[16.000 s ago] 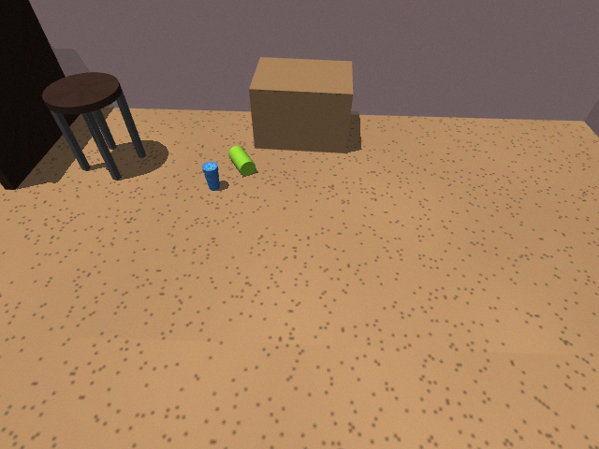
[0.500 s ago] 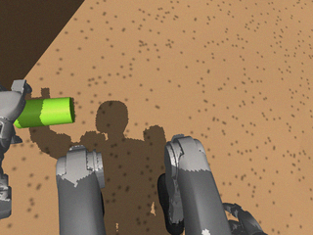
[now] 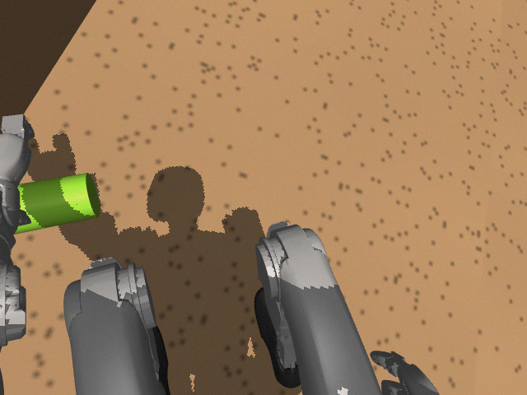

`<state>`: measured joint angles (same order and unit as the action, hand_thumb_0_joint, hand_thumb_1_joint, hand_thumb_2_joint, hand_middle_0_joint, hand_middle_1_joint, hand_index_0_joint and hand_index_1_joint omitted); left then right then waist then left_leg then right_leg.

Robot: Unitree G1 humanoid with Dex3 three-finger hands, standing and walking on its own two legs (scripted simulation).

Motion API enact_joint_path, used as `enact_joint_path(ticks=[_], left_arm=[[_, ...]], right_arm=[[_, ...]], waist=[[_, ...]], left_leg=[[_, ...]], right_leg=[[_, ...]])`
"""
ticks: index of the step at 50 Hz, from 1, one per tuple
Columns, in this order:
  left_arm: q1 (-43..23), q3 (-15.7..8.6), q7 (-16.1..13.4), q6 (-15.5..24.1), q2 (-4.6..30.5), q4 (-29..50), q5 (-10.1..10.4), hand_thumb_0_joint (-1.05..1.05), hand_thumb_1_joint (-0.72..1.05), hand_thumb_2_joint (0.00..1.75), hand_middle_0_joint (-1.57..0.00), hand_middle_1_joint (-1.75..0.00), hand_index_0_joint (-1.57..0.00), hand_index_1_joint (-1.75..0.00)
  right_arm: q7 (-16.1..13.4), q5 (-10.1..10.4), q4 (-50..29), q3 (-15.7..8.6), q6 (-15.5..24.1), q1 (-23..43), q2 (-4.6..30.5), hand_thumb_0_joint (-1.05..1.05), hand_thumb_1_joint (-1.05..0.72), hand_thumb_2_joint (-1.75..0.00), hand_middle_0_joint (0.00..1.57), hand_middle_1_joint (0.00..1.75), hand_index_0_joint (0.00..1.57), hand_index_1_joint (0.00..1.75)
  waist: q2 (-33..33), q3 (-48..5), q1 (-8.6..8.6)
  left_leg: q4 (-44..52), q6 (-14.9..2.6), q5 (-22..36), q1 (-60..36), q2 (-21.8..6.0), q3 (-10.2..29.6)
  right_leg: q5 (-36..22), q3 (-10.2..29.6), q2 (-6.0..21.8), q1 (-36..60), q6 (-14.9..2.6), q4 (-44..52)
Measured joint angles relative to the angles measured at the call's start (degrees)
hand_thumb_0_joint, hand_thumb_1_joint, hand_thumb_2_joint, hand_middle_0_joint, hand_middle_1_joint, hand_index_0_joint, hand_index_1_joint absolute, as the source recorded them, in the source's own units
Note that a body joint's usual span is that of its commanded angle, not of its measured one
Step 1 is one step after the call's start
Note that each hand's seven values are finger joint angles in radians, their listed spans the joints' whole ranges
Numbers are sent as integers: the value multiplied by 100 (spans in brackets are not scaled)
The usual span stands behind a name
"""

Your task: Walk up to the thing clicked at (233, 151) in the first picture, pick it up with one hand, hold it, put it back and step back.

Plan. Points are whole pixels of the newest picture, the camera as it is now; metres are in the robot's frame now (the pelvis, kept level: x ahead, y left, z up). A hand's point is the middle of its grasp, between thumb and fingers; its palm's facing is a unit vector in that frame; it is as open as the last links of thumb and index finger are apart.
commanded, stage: approach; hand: left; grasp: from above
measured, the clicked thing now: (46, 203) +0.45 +0.29 -0.29
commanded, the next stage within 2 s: rest palm in 0.46 s
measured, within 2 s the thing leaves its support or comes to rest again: neither
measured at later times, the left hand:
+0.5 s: hand (6, 193) +0.45 +0.30 -0.17, palm faces -0.40 -0.03 -0.92, open 13.8 cm
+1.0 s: hand (35, 210) +0.43 +0.29 -0.24, palm faces -0.47 -0.10 -0.87, open 14.1 cm
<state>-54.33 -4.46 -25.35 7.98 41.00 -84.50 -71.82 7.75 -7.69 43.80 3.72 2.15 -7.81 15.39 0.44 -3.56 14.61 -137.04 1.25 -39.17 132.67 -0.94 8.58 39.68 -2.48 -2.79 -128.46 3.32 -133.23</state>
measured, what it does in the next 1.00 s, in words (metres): stands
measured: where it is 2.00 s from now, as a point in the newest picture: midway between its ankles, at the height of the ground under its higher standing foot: (221, 372)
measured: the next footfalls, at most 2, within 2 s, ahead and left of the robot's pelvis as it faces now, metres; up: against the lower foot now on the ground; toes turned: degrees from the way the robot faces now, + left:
none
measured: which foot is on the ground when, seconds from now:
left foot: down 0.00-1.00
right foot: down 0.00-1.00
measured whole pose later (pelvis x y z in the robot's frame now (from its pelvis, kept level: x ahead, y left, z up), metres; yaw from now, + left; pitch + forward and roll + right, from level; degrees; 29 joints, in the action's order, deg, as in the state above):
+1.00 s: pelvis +0.00 +0.00 -0.03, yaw -2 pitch +30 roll -10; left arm -51.9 -7.2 -29.7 20.3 48.1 -88.7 -76.2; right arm 8.9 -12.5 43.8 8.3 3.9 -7.9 16.2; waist -4.7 2.2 16.6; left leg -142.9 2.4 -39.1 134.8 0.2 12.0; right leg 39.4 -5.0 -3.1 -129.2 3.2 -137.2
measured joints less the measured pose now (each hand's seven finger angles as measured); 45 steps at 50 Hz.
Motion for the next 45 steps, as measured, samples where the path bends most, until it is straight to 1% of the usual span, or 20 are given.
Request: enact_joint_path(ticks=[3,5,7,9,10,11,13,15,18,20,22,24,27,31,35,38,39,41,45], left_arm=[[47,57,367,63,83,-7,295,1,-53,100,-8,-103,-9,-102],[160,50,579,226,124,68,397,1,-53,100,-8,-104,-9,-102],[326,25,715,458,145,234,432,1,-53,100,-8,-104,-9,-103],[570,-34,756,719,130,560,394,0,-52,99,-8,-105,-10,-103],[719,-61,727,841,108,782,364,0,-52,98,-8,-105,-10,-103],[866,-64,669,945,79,1008,326,0,-52,98,-9,-105,-10,-103],[1081,-38,491,1108,9,1348,182,0,-51,97,-9,-105,-11,-103],[1124,11,275,1173,-53,1433,4,0,-51,97,-9,-105,-11,-103],[857,149,-57,1061,-91,1044,-208,0,-52,99,-9,-104,-10,-102],[512,235,-227,918,-63,546,-340,0,-52,101,-9,-104,-10,-102],[133,306,-327,752,3,38,-394,0,-52,103,-9,-105,-10,-103],[-207,323,-350,595,82,-341,-393,0,-51,105,-10,-106,-10,-105],[-535,266,-286,418,198,-618,-326,0,-51,107,-10,-108,-10,-106],[-477,162,-42,298,285,-493,-201,0,-50,106,-10,-108,-10,-107],[-212,99,196,338,291,-325,-76,0,-51,103,-9,-107,-10,-105],[-30,-56,260,498,376,-279,-14,1,-51,102,-8,-105,-9,-104],[22,-127,258,574,422,-269,-17,1,-52,101,-8,-105,-9,-104],[97,-185,232,729,511,-237,-29,1,-52,101,-8,-104,-9,-103],[150,-188,31,1033,641,-280,-157,0,-53,100,-8,-103,-8,-102]], right_arm=[[21,-8,-37,37,34,-2,11,0,-92,-90,21,30,21,30],[33,-35,-47,63,37,-8,18,0,-92,-90,21,30,21,30],[45,-51,-54,69,23,-25,20,0,-92,-90,21,30,21,30],[46,-52,-57,45,-1,-54,23,0,-92,-90,21,30,21,30],[46,-51,-60,13,-18,-70,23,0,-92,-90,21,30,21,30],[41,-51,-59,-27,-36,-83,20,0,-92,-90,21,30,21,30],[26,-49,-39,-111,-77,-81,18,0,-92,-90,21,30,21,30],[4,-52,-6,-181,-112,-26,20,0,-92,-90,21,30,21,30],[-38,-72,41,-200,-111,137,35,0,-92,-90,21,30,21,30],[-61,-91,45,-149,-70,270,46,0,-92,-90,21,30,21,30],[-74,-115,18,-75,-4,382,49,0,-91,-90,21,30,21,30],[-79,-140,-25,6,83,447,48,0,-91,-90,21,30,20,30],[-80,-162,-80,122,178,440,47,0,-91,-90,20,30,20,30],[-67,-183,-87,202,175,267,42,0,-92,-90,20,30,20,30],[-34,-185,-43,258,80,48,25,0,-92,-90,20,30,20,30],[1,-207,-53,330,54,-50,20,0,-91,-90,21,30,21,30],[12,-221,-58,352,51,-71,21,0,-91,-90,21,30,21,30],[30,-250,-67,381,55,-107,23,0,-91,-90,21,30,21,30],[69,-344,-15,432,93,-103,47,0,-91,-90,21,30,21,30]], waist=[[-1,141,-64],[-32,215,-120],[-84,266,-188],[-138,281,-276],[-164,276,-320],[-190,257,-360],[-235,185,-419],[-269,98,-445],[-294,-47,-400],[-292,-111,-324],[-290,-123,-223],[-293,-72,-115],[-290,44,18],[-233,139,113],[-193,223,127],[-215,355,139],[-233,401,142],[-287,486,139],[-413,586,143]], left_leg=[[23,-6,26,-55,9,4],[17,9,42,-74,26,28],[-5,41,52,-79,51,63],[-41,83,52,-73,76,103],[-60,102,47,-72,87,117],[-79,113,39,-73,96,123],[-106,117,25,-71,115,113],[-117,105,24,-68,128,84],[-110,78,58,-28,134,33],[-101,60,101,24,131,20],[-98,47,148,78,127,19],[-106,40,191,117,128,29],[-135,38,220,162,128,65],[-183,51,177,195,118,111],[-208,61,93,151,99,119],[-237,65,54,109,85,150],[-253,67,48,105,81,168],[-294,76,44,107,78,202],[-418,104,43,149,95,272]], right_leg=[[-20,-7,8,59,-1,20],[-26,-28,19,89,-7,18],[-22,-58,35,112,-19,2],[-10,-90,49,127,-31,-21],[2,-101,55,137,-37,-36],[17,-105,62,145,-43,-54],[52,-97,79,156,-56,-90],[74,-71,93,161,-60,-116],[62,-28,102,121,-62,-132],[21,-18,98,69,-63,-123],[-31,-18,89,15,-56,-114],[-77,-25,82,-21,-43,-113],[-121,-54,69,-57,-28,-118],[-104,-89,51,-85,-16,-133],[-42,-92,38,-59,-5,-155],[-31,-115,21,-29,5,-168],[-35,-130,13,-26,6,-174],[-48,-156,1,-29,7,-196],[-58,-207,-12,-48,6,-281]])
